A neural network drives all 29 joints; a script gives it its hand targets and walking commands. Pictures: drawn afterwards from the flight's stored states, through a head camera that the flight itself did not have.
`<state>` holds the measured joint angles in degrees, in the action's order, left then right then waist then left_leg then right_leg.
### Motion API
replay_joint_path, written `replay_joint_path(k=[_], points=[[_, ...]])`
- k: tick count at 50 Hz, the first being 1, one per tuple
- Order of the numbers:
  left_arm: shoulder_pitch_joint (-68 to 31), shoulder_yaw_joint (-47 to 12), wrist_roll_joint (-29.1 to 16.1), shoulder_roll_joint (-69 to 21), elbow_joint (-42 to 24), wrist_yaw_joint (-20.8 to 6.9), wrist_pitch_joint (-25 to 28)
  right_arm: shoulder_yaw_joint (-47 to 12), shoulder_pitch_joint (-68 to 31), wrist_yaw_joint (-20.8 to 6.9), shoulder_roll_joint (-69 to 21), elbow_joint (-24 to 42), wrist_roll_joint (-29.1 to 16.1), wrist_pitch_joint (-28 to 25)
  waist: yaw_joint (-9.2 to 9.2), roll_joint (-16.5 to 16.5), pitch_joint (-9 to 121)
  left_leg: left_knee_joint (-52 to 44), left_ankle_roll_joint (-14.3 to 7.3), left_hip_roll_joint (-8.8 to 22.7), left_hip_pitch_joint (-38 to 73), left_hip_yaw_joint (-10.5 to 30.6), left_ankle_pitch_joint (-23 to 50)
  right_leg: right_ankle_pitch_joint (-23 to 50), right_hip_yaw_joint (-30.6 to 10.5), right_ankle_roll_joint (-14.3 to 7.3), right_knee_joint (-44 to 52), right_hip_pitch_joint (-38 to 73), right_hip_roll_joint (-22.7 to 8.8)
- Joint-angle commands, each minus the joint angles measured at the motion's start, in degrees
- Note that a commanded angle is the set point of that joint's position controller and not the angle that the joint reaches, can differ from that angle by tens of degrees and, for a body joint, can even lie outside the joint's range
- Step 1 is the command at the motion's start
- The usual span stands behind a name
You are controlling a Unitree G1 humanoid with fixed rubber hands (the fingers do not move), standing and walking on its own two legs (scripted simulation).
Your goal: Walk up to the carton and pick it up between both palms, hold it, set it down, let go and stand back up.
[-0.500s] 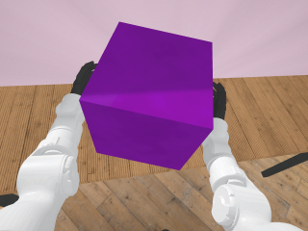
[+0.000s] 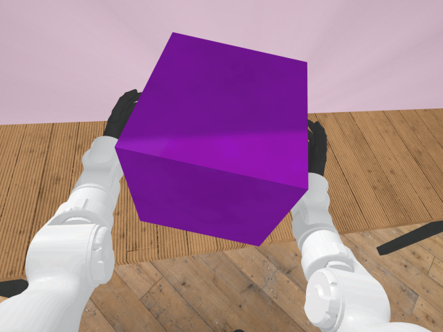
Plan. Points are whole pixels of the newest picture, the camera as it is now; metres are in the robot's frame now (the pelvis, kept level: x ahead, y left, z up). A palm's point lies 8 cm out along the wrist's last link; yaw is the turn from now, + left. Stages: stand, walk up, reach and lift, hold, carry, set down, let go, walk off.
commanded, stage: reach and lift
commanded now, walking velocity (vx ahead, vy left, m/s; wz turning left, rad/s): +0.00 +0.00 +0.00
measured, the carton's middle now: (218, 146) +0.46 -0.05 +0.02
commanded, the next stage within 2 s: none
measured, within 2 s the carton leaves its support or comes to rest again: leaves its support in 0.84 s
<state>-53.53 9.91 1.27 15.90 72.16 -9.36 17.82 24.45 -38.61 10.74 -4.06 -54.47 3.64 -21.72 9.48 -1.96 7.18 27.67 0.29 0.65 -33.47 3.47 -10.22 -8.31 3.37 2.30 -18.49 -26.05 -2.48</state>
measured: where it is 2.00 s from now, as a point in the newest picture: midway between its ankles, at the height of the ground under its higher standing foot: outside the picture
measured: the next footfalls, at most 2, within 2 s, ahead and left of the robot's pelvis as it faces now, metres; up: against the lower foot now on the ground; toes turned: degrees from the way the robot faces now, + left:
none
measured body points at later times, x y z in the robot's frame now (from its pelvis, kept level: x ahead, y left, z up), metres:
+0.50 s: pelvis +0.00 +0.00 +0.00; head +0.07 +0.03 +0.45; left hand +0.47 +0.14 +0.08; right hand +0.38 -0.21 +0.07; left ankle +0.02 +0.11 -0.74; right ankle -0.01 -0.16 -0.74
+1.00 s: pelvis +0.00 -0.01 +0.00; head +0.01 +0.03 +0.45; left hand +0.44 +0.14 +0.09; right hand +0.37 -0.21 +0.10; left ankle +0.02 +0.11 -0.74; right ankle -0.01 -0.16 -0.74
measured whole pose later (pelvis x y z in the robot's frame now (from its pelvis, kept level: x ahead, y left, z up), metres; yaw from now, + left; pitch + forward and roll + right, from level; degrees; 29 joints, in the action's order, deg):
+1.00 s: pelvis +0.00 -0.01 +0.00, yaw +0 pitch +16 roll -2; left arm -42.1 -6.7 -2.1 15.8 60.6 2.1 8.9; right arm 11.1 -32.8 11.2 1.9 -47.8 -2.7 -7.1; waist 7.3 -0.7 17.0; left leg 23.0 0.3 0.7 -31.9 3.3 -7.4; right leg -5.6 3.4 2.3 -14.3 -24.8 -2.4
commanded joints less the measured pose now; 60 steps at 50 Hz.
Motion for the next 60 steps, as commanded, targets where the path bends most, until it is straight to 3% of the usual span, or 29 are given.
replay_joint_path(k=[1,6,13,24,32,38,43,48,52,60], points=[[-28.7,-11.2,10.0,-39.5,-5.1,-1.1,6.5,-22.8,-28.7,-8.9,-28.7,-2.1,9.8,-5.8,-5.61,13.8,36.2,1.6,6.1,1.1,37.4,-7.1,33.2,17.7,2.0,-3.9,2.4,5.6,5.3],[-27.9,-12.3,9.7,-40.6,-6.4,-0.1,9.2,-24.6,-29.9,-9.0,-27.5,-2.2,9.3,-9.5,-6.18,14.0,37.7,1.8,6.8,1.4,39.0,-6.9,37.8,20.0,2.1,-3.9,3.0,5.2,5.6],[-25.6,-14.3,9.0,-41.3,-8.9,1.0,11.8,-26.6,-30.8,-9.4,-24.9,-2.0,8.6,-12.5,-7.43,14.1,38.3,0.5,7.0,1.6,40.3,-7.1,38.4,19.5,2.3,-4.0,4.5,4.1,5.7],[-24.7,-18.6,5.0,-43.0,-14.1,2.9,11.7,-31.7,-31.3,-10.1,-24.0,1.3,6.1,-9.3,-7.78,13.2,40.0,-1.3,6.8,1.2,40.9,-6.9,35.3,16.6,1.9,-4.0,5.4,5.5,5.5],[-24.5,-24.1,-0.1,-47.2,-22.3,3.9,10.0,-39.4,-30.8,-9.8,-27.3,9.0,0.3,-5.3,-6.72,12.9,45.9,0.5,7.4,0.3,42.2,-5.7,42.6,23.9,1.2,-3.4,3.9,9.9,5.8],[-26.5,-28.1,-4.2,-50.7,-32.0,4.5,6.9,-45.3,-33.9,-9.1,-31.2,21.0,-4.8,-1.0,-5.52,11.4,50.4,1.6,7.0,-0.9,41.0,-4.7,44.1,28.6,0.4,-2.8,2.6,13.8,5.7],[-29.2,-31.5,-7.0,-52.9,-39.2,5.0,2.9,-48.3,-35.6,-8.7,-33.0,26.9,-8.4,4.5,-4.11,11.7,49.3,1.4,6.6,-1.7,40.7,-3.3,39.1,25.2,0.0,-2.6,2.4,14.2,5.7],[-33.6,-34.7,-10.2,-55.2,-46.9,5.8,-2.5,-50.4,-39.8,-8.5,-34.4,33.3,-13.1,10.8,-3.95,12.0,48.2,1.4,6.4,-2.2,41.1,-2.0,35.1,20.3,-0.3,-2.4,2.4,12.9,6.0],[-35.7,-34.4,-10.8,-55.6,-49.2,6.0,-7.5,-50.7,-43.6,-8.8,-34.6,35.4,-15.7,15.7,-5.04,11.1,44.8,0.1,5.4,-2.3,40.2,-1.7,29.3,15.5,-0.8,-2.2,2.5,11.9,5.7],[-40.4,-27.3,-9.9,-56.0,-46.9,6.0,-17.5,-47.2,-54.5,-10.3,-33.3,34.4,-19.2,22.8,-8.44,7.9,39.1,-3.2,3.5,-2.3,37.6,-2.1,17.3,5.4,-1.3,-2.4,2.8,11.2,5.7]])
